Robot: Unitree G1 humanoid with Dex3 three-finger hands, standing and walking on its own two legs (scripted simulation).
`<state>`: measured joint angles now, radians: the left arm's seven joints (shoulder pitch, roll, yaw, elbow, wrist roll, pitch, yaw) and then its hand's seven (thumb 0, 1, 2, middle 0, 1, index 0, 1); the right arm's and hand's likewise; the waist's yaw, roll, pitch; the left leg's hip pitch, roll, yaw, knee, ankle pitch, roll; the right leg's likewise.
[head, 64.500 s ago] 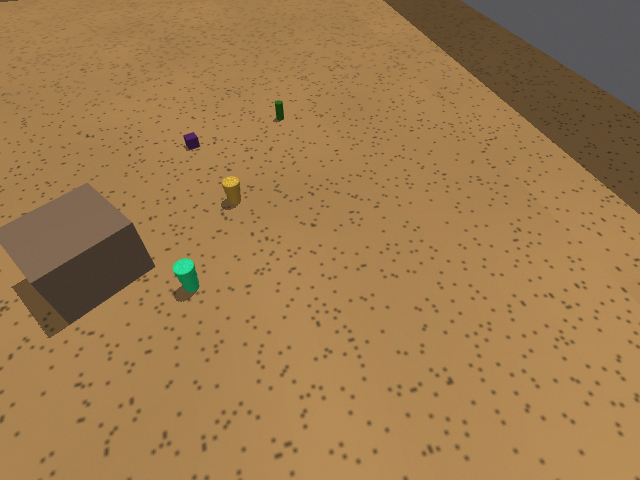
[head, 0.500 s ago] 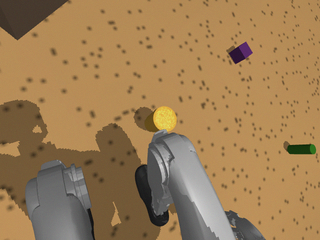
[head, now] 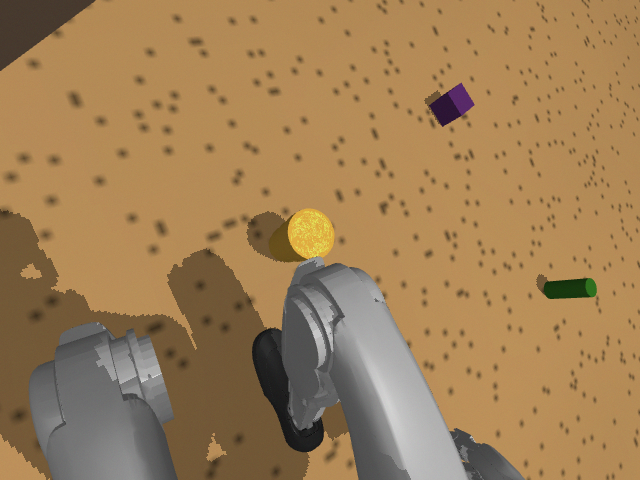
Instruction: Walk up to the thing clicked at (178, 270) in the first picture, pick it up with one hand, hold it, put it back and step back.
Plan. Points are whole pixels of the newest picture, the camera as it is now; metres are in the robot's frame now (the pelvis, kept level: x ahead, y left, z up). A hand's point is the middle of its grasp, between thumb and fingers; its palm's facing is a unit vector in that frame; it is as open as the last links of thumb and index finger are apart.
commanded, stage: open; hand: left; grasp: from above
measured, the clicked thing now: out of the picture +0.47 +0.35 -0.25
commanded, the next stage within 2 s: withdraw in 0.56 s
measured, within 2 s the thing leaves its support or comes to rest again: neither
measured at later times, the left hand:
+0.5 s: hand out of the picture +0.46 +0.38 -0.20, palm faces -0.44 -0.12 -0.89, open 12.3 cm
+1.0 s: hand out of the picture +0.47 +0.41 -0.13, palm faces -0.31 -0.06 -0.95, open 13.9 cm
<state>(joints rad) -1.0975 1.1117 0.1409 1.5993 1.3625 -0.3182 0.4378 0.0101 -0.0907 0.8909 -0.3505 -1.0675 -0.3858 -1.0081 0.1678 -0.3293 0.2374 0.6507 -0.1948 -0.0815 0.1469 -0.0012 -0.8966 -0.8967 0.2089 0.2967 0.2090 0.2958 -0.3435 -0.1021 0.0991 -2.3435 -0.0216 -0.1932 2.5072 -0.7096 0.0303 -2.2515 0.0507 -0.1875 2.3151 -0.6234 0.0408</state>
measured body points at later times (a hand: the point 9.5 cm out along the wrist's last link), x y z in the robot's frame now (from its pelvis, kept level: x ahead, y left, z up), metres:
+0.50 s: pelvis +0.00 +0.00 +0.00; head +0.27 +0.13 +0.34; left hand +0.48 +0.38 -0.15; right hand +0.06 -0.26 -0.05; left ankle +0.07 +0.11 -0.28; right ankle +0.12 -0.11 -0.28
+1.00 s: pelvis +0.00 +0.00 +0.02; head +0.25 +0.12 +0.37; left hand +0.49 +0.40 -0.08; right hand +0.07 -0.27 -0.05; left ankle +0.07 +0.11 -0.28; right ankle +0.12 -0.11 -0.28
